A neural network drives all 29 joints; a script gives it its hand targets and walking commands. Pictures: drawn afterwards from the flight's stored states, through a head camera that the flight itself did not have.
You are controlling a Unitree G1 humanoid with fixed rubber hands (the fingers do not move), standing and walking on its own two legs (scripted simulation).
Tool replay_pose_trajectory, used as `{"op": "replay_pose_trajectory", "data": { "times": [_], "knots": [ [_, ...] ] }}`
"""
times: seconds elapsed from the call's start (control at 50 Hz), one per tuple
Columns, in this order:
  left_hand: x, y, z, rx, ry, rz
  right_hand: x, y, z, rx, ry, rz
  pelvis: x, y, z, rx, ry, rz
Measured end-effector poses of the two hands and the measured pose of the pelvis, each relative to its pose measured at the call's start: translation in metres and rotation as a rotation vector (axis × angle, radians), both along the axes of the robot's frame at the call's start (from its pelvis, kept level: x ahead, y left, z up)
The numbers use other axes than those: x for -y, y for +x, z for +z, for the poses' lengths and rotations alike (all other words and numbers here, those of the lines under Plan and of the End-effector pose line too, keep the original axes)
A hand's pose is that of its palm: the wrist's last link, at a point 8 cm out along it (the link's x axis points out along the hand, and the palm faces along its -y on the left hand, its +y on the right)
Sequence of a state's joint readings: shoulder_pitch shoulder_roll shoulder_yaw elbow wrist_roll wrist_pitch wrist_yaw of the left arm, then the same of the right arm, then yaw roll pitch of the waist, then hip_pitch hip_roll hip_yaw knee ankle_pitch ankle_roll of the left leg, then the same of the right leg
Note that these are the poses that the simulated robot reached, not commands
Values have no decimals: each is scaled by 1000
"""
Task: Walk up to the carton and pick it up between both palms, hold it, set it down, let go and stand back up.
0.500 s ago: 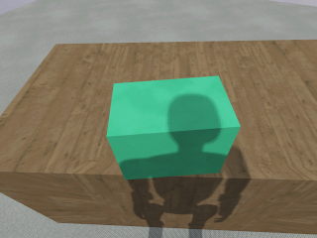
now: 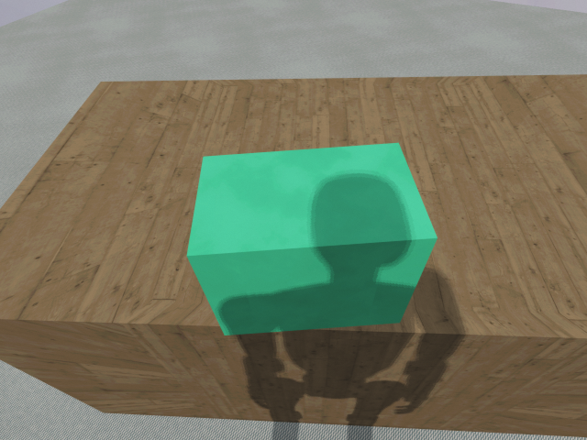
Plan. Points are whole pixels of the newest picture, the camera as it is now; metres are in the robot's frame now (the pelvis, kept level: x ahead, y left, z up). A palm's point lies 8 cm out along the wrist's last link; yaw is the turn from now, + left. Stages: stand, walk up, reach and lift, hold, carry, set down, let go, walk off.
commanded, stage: stand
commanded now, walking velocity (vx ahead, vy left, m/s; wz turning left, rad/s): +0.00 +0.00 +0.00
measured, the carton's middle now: (306, 244) +0.38 +0.01 +0.05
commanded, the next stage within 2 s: reach and lift in 0.16 s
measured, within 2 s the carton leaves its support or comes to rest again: neither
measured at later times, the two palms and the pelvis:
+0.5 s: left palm (206, 399) +0.20 +0.17 -0.11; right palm (427, 416) +0.18 -0.16 -0.12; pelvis -0.05 +0.00 -0.02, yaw +0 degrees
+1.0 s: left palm out of the picture +0.13 +0.23 -0.07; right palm out of the picture +0.11 -0.19 -0.07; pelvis -0.04 +0.00 +0.00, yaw -2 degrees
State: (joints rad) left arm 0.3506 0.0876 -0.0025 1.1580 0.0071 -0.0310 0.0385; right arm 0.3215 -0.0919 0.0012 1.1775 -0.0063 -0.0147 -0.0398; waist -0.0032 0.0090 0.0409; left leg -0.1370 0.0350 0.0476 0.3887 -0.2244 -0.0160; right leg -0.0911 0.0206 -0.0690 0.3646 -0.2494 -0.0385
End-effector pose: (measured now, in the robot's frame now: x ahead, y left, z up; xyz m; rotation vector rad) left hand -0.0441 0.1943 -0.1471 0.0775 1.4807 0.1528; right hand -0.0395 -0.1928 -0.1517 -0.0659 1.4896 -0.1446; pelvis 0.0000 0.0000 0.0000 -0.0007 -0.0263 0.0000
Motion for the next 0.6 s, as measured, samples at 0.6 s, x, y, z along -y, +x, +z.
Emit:
{"op": "replay_pose_trajectory", "data": {
  "times": [0.6],
  "knots": [
    [36, 189, 61, 260, -84, -175, -27, 184, 49, 512, 27, -118, 3, -47, -2, -95, 7, -33]
  ]
}}
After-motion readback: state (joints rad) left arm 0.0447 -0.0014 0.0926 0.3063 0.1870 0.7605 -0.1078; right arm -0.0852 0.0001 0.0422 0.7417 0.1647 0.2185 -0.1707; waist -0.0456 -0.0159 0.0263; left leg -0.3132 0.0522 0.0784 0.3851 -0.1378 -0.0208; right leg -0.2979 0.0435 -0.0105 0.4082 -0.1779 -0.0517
